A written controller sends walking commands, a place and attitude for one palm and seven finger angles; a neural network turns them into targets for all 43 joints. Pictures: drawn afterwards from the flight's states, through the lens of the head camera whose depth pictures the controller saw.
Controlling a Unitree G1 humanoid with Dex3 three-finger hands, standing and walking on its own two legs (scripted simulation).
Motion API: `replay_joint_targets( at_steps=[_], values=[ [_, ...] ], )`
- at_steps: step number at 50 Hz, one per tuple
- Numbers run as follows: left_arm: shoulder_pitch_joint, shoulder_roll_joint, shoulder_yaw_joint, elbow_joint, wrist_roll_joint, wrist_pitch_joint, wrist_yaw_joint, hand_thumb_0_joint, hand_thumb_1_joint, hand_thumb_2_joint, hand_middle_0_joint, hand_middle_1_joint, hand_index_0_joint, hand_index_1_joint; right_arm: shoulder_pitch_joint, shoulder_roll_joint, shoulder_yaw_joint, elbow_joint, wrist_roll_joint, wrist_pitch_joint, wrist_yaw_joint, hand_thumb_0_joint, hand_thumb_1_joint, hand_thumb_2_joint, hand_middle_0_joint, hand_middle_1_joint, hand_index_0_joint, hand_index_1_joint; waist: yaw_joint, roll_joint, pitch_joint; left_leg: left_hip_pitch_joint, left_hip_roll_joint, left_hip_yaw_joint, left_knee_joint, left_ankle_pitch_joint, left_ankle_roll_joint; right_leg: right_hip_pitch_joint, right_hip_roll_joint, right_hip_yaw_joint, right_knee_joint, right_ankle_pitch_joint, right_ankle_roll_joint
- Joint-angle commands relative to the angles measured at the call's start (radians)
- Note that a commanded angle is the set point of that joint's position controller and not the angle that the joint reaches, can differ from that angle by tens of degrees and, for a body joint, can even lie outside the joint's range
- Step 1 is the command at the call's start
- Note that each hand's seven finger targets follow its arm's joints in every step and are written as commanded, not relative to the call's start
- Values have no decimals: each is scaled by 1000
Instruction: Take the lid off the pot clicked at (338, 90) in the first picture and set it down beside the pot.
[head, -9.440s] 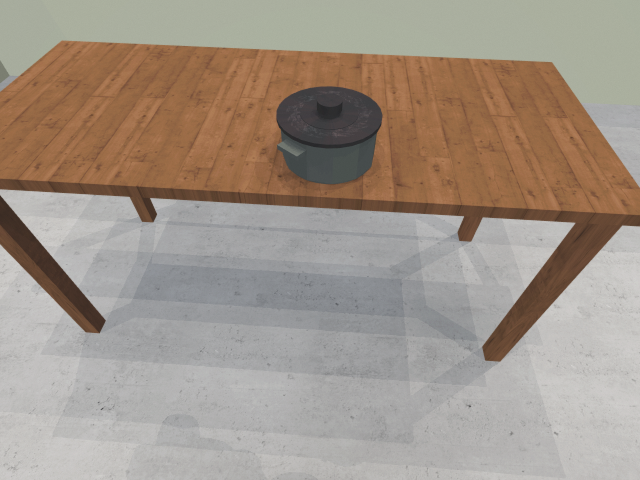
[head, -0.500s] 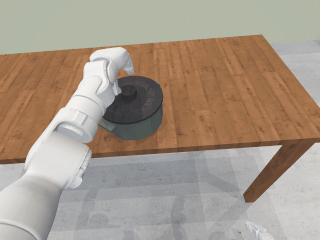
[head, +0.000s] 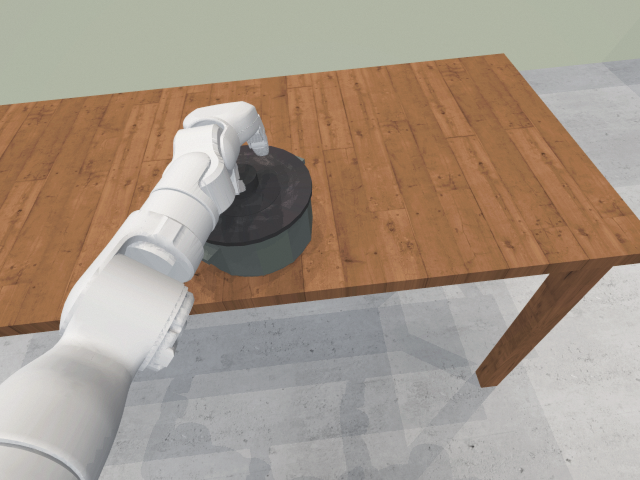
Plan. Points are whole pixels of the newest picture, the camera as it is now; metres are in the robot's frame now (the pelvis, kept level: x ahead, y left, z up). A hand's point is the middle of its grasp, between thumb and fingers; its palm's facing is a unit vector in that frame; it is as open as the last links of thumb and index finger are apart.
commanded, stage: lower the open fingers around the knob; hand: left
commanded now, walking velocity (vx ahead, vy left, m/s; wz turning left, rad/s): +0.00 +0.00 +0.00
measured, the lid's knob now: (241, 179) +0.52 +0.08 +0.08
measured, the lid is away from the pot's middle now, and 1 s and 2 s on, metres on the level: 0.00 0.00 0.00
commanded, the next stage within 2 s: close the fingers and squeeze the knob in 1.10 s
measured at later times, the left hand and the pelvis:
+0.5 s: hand (232, 180) +0.49 +0.09 +0.11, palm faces -0.36 -0.08 -0.93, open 10.1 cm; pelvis +0.01 -0.01 +0.00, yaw +0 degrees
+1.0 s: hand (229, 175) +0.49 +0.09 +0.11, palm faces -0.37 -0.08 -0.92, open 10.1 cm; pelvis +0.01 +0.00 +0.00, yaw +0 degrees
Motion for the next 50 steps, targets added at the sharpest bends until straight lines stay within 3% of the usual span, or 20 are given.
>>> replay_joint_targets(
  at_steps=[1, 3, 5, 9, 11, 14, 16, 18, 20, 23, 25, 28, 30, 33, 34, 37, 40, 43, 46, 50],
  values=[
    [-561, 201, 53, -183, 29, 7, 62, 0, -325, 1495, -841, -81, -841, -81, -4, -121, -40, -106, -1, -36, -3, 0, -900, -900, 200, 300, 200, 300, 2, -109, -421, 400, -10, -54, 19, 218, 38, -77, 58, -37, -60, 392, -36],
    [-529, 178, 49, -182, 18, 0, 60, 0, -325, 1495, -841, -81, -841, -81, -2, -118, -44, -112, -2, -39, -3, 0, -900, -900, 200, 300, 200, 300, 3, -134, -444, 403, -9, -58, 27, 247, 41, -65, 56, -36, -61, 415, -35],
    [-518, 220, 77, -162, 28, 6, 64, 0, -325, 1495, -841, -81, -841, -81, 3, -125, -44, -100, -3, -38, -4, 0, -900, -900, 200, 300, 200, 300, 3, -141, -427, 390, -11, -50, 31, 240, 43, -61, 57, -33, -59, 434, -32],
    [-505, 214, 61, -154, 25, 3, 59, 0, -325, 1495, -841, -81, -841, -81, -4, -129, -42, -97, 0, -32, -10, 0, -900, -900, 200, 300, 200, 300, -9, -140, -395, 360, -11, -36, 34, 222, 46, -64, 53, -26, -62, 452, -29],
    [-513, 147, 6, -160, 26, 2, 58, 0, -325, 1495, -841, -81, -841, -81, -6, -121, -43, -97, 5, -29, -7, 0, -900, -900, 200, 300, 200, 300, -19, -118, -384, 381, -9, -41, 38, 226, 42, -102, 58, -34, -57, 425, -30],
    [-497, 214, 65, -161, 14, -15, 60, 0, -325, 1495, -841, -81, -841, -81, 2, -129, -44, -94, 0, -28, -13, 0, -900, -900, 200, 300, 200, 300, -15, -135, -412, 371, -9, -38, 44, 230, 46, -71, 54, -25, -57, 447, -27],
    [-551, 225, 59, -210, 19, -24, 70, 0, -325, 1495, -841, -81, -841, -81, -3, -123, -43, -97, 5, -32, -14, 0, -900, -900, 200, 300, 200, 300, -17, -112, -429, 387, -9, -39, 44, 221, 46, -75, 53, -23, -55, 440, -27],
    [-512, 204, 55, -168, 19, -24, 74, 0, -325, 1495, -841, -81, -841, -81, 4, -119, -45, -95, 2, -33, -18, 0, -900, -900, 200, 300, 200, 300, -19, -138, -423, 371, -9, -38, 53, 239, 49, -75, 52, -24, -54, 455, -28],
    [-478, 204, 48, -107, 27, 2, 76, 0, -325, 1495, -841, -81, -841, -81, -1, -125, -41, -84, 4, -21, -14, 0, -900, -900, 200, 300, 200, 300, -20, -143, -379, 339, -9, -29, 49, 215, 45, -89, 53, -25, -53, 445, -26],
    [-515, 197, 52, -167, 8, -1, 62, 0, -325, 1495, -841, -81, -841, -81, -6, -125, -44, -95, 2, -19, -12, 0, -900, -900, 200, 300, 200, 300, -22, -143, -431, 355, -11, -24, 63, 249, 49, -56, 47, -19, -49, 505, -24],
    [-557, 198, 37, -215, 16, -18, 56, 0, -325, 1495, -841, -81, -841, -81, -15, -119, -43, -101, 3, -22, -11, 0, -900, -900, 200, 300, 200, 300, -23, -84, -470, 405, -15, -38, 72, 282, 46, -65, 50, -21, -35, 514, -27],
    [-434, 183, 42, -89, 15, 2, 42, 0, -325, 1495, -841, -81, -841, -81, 2, -129, -43, -89, 4, -3, -11, 0, -900, -900, 200, 300, 200, 300, -26, -173, -372, 319, -11, -27, 65, 253, 49, -74, 51, -24, -52, 504, -25],
    [-528, 198, 36, -160, 14, -5, 41, 0, -325, 1495, -841, -81, -841, -81, -9, -132, -41, -90, 6, -2, -12, 0, -900, -900, 200, 300, 200, 300, -34, -134, -399, 343, -12, -25, 60, 238, 47, -75, 50, -22, -46, 498, -23],
    [-480, 197, 49, -116, 12, -13, 35, 0, -325, 1495, -841, -81, -841, -81, 10, -131, -44, -85, 1, -3, -15, 0, -900, -900, 200, 300, 200, 300, -30, -143, -400, 344, -12, -28, 71, 264, 51, -78, 50, -23, -49, 506, -26],
    [-484, 239, 75, -121, 18, -13, 37, 0, -325, 1495, -841, -81, -841, -81, 7, -135, -43, -85, 1, -1, -14, 0, -900, -900, 200, 300, 200, 300, -26, -140, -399, 338, -12, -28, 70, 256, 49, -68, 51, -20, -46, 509, -25],
    [-483, 168, 21, -109, 20, -10, 36, 0, -325, 1495, -841, -81, -841, -81, 7, -129, -46, -84, 4, 1, -11, 0, -900, -900, 200, 300, 200, 300, -34, -126, -395, 358, -10, -31, 69, 256, 47, -103, 56, -29, -47, 475, -26],
    [-486, 241, 75, -99, 21, -15, 41, 0, -325, 1495, -841, -81, -841, -81, 17, -138, -44, -82, 2, 3, -14, 0, -900, -900, 200, 300, 200, 300, -28, -150, -411, 330, -10, -30, 64, 241, 48, -69, 54, -23, -45, 482, -25],
    [-501, 155, 20, -132, 15, -24, 36, 0, -325, 1495, -841, -81, -841, -81, 20, -130, -50, -86, 1, -5, -9, 0, -900, -900, 200, 300, 200, 300, -33, -112, -416, 373, -5, -40, 73, 278, 47, -110, 56, -34, -45, 472, -31],
    [-490, 217, 64, -85, 20, -11, 46, 0, -325, 1495, -841, -81, -841, -81, 32, -139, -48, -74, 1, 0, -10, 0, -900, -900, 200, 300, 200, 300, -31, -148, -393, 338, -4, -41, 60, 229, 45, -102, 61, -34, -50, 435, -27],
    [-499, 211, 46, -43, 25, -2, 47, 0, -325, 1495, -841, -81, -841, -81, 35, -142, -44, -63, 4, -2, -15, 0, -900, -900, 200, 300, 200, 300, -41, -147, -360, 308, -5, -35, 52, 183, 45, -121, 59, -31, -56, 392, -25]
  ],
)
